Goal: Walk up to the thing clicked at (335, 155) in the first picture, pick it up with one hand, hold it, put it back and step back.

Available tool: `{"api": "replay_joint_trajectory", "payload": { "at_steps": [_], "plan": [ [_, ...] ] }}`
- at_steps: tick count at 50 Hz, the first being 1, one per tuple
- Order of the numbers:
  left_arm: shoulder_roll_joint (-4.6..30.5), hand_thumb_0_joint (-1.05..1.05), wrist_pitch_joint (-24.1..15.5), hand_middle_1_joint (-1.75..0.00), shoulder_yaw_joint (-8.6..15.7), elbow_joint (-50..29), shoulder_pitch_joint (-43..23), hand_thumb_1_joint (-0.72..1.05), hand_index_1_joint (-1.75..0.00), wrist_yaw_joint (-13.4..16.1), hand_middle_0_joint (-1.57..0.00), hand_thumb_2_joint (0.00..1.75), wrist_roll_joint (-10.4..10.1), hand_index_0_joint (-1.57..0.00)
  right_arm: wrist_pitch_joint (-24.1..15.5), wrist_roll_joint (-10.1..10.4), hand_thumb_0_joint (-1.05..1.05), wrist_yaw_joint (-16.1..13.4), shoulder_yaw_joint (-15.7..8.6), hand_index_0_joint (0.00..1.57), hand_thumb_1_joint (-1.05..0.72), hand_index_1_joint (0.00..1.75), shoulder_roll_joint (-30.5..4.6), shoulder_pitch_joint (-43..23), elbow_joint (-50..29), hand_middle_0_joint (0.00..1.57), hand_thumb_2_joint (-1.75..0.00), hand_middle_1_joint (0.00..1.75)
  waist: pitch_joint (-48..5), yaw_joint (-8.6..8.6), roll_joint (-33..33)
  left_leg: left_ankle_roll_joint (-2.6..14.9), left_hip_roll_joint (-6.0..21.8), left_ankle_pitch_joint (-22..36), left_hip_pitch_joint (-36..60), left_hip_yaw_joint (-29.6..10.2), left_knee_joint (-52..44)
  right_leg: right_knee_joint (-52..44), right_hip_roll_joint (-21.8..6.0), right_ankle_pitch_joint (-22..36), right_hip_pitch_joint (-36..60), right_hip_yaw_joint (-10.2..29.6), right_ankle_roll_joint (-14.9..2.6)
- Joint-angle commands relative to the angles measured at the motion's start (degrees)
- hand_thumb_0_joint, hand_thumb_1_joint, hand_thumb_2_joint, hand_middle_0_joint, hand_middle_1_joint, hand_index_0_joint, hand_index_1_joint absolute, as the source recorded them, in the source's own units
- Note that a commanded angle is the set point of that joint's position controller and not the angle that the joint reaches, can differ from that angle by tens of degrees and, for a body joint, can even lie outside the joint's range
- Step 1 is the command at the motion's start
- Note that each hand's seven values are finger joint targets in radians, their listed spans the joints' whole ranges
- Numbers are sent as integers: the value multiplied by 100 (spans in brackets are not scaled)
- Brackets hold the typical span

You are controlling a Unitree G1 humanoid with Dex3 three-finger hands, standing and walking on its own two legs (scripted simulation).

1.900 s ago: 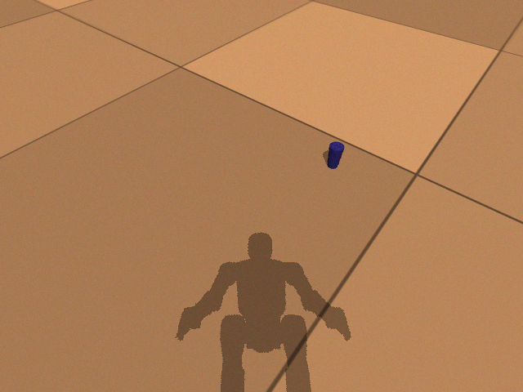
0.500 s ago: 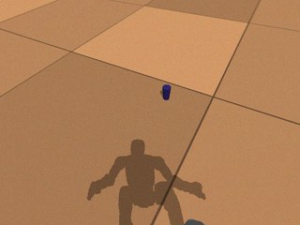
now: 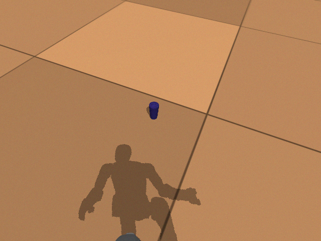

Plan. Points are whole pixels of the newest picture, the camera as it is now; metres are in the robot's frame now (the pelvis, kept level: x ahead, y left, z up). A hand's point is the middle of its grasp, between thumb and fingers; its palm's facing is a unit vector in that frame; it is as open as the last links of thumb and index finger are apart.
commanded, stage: walk up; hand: left
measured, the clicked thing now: (153, 111) +1.14 +0.08 -0.69
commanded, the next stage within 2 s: none
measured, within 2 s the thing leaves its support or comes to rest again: neither
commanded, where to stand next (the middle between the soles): +0.76 -0.07 m, yaw -7 degrees
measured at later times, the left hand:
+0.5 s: hand (106, 154) +0.40 +0.21 -0.12, palm faces -0.21 -0.90 -0.39, open 7.4 cm
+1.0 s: hand (103, 136) +0.49 +0.25 -0.15, palm faces -0.14 -0.92 -0.38, open 7.4 cm
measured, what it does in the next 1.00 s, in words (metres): walks ahead: right foot, then left foot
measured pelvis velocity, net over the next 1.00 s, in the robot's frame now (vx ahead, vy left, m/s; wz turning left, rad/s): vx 0.43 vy -0.03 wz -0.14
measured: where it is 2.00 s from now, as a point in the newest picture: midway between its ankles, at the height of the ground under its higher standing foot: (171, 164)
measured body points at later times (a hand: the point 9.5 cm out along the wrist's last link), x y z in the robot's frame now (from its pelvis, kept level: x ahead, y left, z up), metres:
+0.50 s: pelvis +0.23 -0.03 -0.01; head +0.25 -0.06 +0.44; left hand +0.41 +0.26 -0.09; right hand +0.19 -0.36 -0.13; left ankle +0.12 +0.12 -0.71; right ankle +0.32 -0.15 -0.72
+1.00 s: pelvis +0.43 -0.03 +0.00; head +0.45 -0.02 +0.45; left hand +0.50 +0.30 -0.12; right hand +0.47 -0.36 -0.09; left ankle +0.53 +0.07 -0.72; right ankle +0.33 -0.15 -0.71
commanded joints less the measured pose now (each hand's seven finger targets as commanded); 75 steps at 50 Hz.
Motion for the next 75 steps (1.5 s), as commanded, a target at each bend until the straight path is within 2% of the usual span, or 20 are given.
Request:
{"api": "replay_joint_trajectory", "payload": {
  "at_steps": [1,3,6,11,22,23,24,25,26,32,41,47,49,50,57,64,69,71,72,75],
  "plan": [
    [673,0,-163,-30,115,-614,201,90,-30,158,-20,90,-78,-20,-356,-66,0,-266,-607,20,-90,30,-1915,1321,-327,20,-90,30,-806,-711,1755,633,1990,-3163,3546,-3852,-2066,3364,497,-205,-3663,303,-213],
    [1442,0,-134,-30,215,-492,136,90,-30,247,-20,90,-18,-20,-307,145,0,-229,-597,20,-90,30,-1875,488,-558,20,-90,30,-379,-436,926,1130,2227,-3364,2624,-3957,-2361,3820,-184,105,-3531,693,-305],
    [1249,0,-125,-30,256,-252,19,90,-30,135,-20,90,-142,-20,-371,163,0,-261,-336,20,-90,30,-1335,348,-612,20,-90,30,209,-293,698,468,1223,-764,1656,-1377,-2124,3044,-458,932,-2904,702,-156],
    [988,0,-30,-30,204,-498,-510,90,-30,-12,-20,90,-114,-20,-390,148,0,-265,-311,20,-90,30,-1349,597,-624,20,-90,30,181,-360,839,938,1137,1126,2055,-395,-1976,2103,-466,1339,-3026,383,80],
    [1057,0,-106,-30,302,-484,-845,90,-30,-63,-20,90,-28,-20,-179,132,0,-290,-279,20,-90,30,-1427,607,-776,20,-90,30,-258,-111,181,697,975,1196,1504,265,-311,-227,-196,1815,-465,-574,-302],
    [1290,0,-166,-30,430,-281,-125,90,-30,17,-20,90,-32,-20,-178,130,0,-288,-164,20,-90,30,-1146,792,-793,20,-90,30,-796,233,-439,525,671,1027,1131,386,1027,-353,-229,1512,581,-276,-402],
    [1802,0,-206,-30,599,-258,408,90,-30,113,-20,90,-1,-20,-175,167,0,-277,-26,20,-90,30,-764,1131,-878,20,-90,30,-1336,380,-1692,299,58,-484,168,505,2500,-780,-1322,666,1545,1543,-703],
    [2091,0,-214,-30,629,-345,434,90,-30,153,-20,90,-65,-20,-115,201,0,-281,-34,20,-90,30,-932,1201,-836,20,-90,30,-1115,384,-1731,106,-505,-2149,-969,109,3236,-1568,-2362,712,1867,3728,-1312],
    [2076,0,-184,-30,632,-379,186,90,-30,174,-20,90,-162,-20,-67,166,0,-339,-141,20,-90,30,-1410,935,-742,20,-90,30,-935,403,-1231,107,-160,-2259,-1109,-282,3634,-1527,-2488,924,1603,3937,-1648],
    [1296,0,-278,-30,356,-549,-520,90,-30,269,-20,90,-184,-20,54,176,0,-225,-109,20,-90,30,-1016,889,-490,20,-90,30,-48,-198,-483,88,102,-891,-240,-555,2902,-1571,-1256,2971,-646,949,-970],
    [1446,0,-361,-30,430,-683,-155,90,-30,218,-20,90,-19,-20,-28,36,0,-26,-170,20,-90,30,-928,-211,-767,20,-90,30,165,164,-568,-154,308,-277,-578,-390,571,-1774,-1471,1319,-430,795,-1209],
    [1314,0,-288,-30,289,-758,-417,90,-30,227,-20,90,-32,-20,-191,21,0,-106,-341,20,-90,30,-1225,878,-361,20,-90,30,-548,-615,267,227,-198,-246,2185,-30,-489,340,-1092,2267,-1296,193,-752],
    [558,0,-246,-30,54,-766,203,90,-30,213,-20,90,-115,-20,-253,-54,0,-215,-497,20,-90,30,-1896,1287,-454,20,-90,30,-839,-588,2148,844,1635,-1760,3393,-3266,-1502,2922,152,-389,-3189,-210,-200],
    [1210,0,-164,-30,208,-584,261,90,-30,311,-20,90,-75,-20,-231,135,0,-210,-502,20,-90,30,-1994,1072,-582,20,-90,30,-650,-558,1345,1411,2167,-2558,2955,-4136,-1982,3416,-34,-617,-3364,43,-259],
    [1087,0,-75,-30,208,-292,192,90,-30,156,-20,90,-110,-20,-244,222,0,-260,-245,20,-90,30,-1383,526,-695,20,-90,30,4,-201,990,1031,950,175,1480,-1061,-1775,2410,-602,777,-2416,54,-31],
    [1049,0,-125,-30,291,-465,-582,90,-30,39,-20,90,-19,-20,-176,148,0,-187,-282,20,-90,30,-1532,442,-843,20,-90,30,292,-340,1066,1179,935,-1183,835,-946,-1880,608,-618,1309,-1819,-317,34],
    [1270,0,-288,-30,457,-100,335,90,-30,181,-20,90,24,-20,-60,160,0,-166,-102,20,-90,30,-1096,345,-978,20,-90,30,-365,252,-49,752,515,-823,75,-516,165,-349,-255,1233,481,-357,-121],
    [1877,0,-396,-30,569,-238,624,90,-30,305,-20,90,33,-20,-23,185,0,-186,94,20,-90,30,-544,839,-984,20,-90,30,-410,261,-1604,157,-716,-2162,-1321,-294,2802,-1828,-2346,-46,1001,3175,-746],
    [1955,0,-346,-30,556,-292,291,90,-30,298,-20,90,-65,-20,65,146,0,-266,-88,20,-90,30,-1185,758,-856,20,-90,30,-241,237,-967,172,-438,-2202,-1361,-673,3119,-1936,-2634,-545,558,3554,-1176],
    [1562,0,-352,-30,425,-434,-159,90,-30,334,-20,90,-119,-20,89,239,0,-244,-158,20,-90,30,-1273,707,-542,20,-90,30,246,-11,-547,166,-159,-1516,-1124,-1135,2965,-1984,-1961,391,-151,2018,-875]
  ]
}}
